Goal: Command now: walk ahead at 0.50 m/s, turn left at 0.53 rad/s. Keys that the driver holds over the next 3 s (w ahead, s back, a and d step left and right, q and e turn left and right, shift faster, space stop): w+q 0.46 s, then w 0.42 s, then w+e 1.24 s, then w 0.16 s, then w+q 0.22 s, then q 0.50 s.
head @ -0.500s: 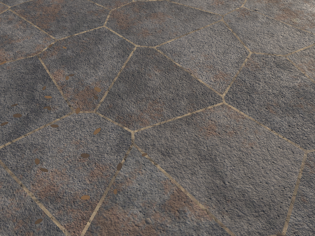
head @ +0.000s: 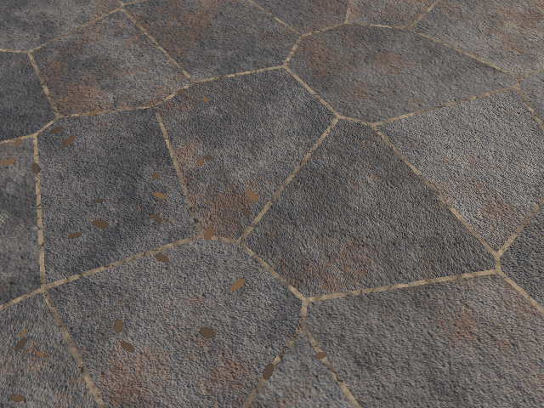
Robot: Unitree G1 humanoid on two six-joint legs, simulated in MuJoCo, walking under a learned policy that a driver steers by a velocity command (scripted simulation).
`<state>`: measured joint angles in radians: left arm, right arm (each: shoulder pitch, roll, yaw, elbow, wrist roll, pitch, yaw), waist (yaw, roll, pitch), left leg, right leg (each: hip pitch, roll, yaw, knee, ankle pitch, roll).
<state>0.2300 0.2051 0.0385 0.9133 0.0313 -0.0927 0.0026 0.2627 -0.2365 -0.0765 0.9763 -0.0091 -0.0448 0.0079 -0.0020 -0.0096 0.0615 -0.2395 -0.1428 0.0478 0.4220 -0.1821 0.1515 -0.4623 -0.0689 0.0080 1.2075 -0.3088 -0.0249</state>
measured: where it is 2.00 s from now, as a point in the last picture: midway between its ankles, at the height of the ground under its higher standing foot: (223, 223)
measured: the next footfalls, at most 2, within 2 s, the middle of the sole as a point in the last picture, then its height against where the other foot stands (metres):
right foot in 0.38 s outside the picture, level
left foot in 0.88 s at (208, 371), level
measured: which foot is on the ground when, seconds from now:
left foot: down 0.00-0.38, up 0.40-0.86, down 0.88-1.00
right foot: up 0.00-0.36, down 0.38-0.88, up 0.90-1.00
